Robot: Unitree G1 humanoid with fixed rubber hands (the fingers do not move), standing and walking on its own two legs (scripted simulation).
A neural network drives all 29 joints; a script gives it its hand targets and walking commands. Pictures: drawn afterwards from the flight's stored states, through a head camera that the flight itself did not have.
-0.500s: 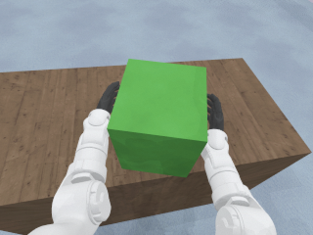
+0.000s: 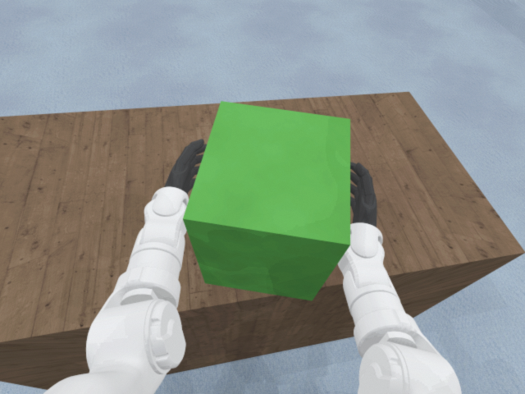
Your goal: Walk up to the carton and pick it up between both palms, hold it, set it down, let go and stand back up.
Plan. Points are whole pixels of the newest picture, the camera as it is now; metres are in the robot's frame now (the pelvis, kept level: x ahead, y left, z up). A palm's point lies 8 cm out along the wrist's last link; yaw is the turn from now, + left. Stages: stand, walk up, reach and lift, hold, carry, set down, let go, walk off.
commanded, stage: set down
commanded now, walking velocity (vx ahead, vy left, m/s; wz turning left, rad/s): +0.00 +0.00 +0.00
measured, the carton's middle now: (270, 209) +0.39 -0.02 +0.02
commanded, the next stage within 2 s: none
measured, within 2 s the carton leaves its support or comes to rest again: rests again in 1.10 s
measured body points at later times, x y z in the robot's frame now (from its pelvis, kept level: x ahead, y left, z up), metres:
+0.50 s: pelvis +0.00 +0.00 +0.00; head +0.07 +0.04 +0.44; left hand +0.44 +0.12 +0.04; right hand +0.37 -0.17 +0.04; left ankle -0.01 +0.14 -0.75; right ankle +0.01 -0.16 -0.75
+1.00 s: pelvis +0.00 +0.00 +0.00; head +0.08 +0.04 +0.44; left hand +0.44 +0.12 +0.03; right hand +0.37 -0.17 +0.03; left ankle -0.01 +0.14 -0.75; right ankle +0.01 -0.16 -0.75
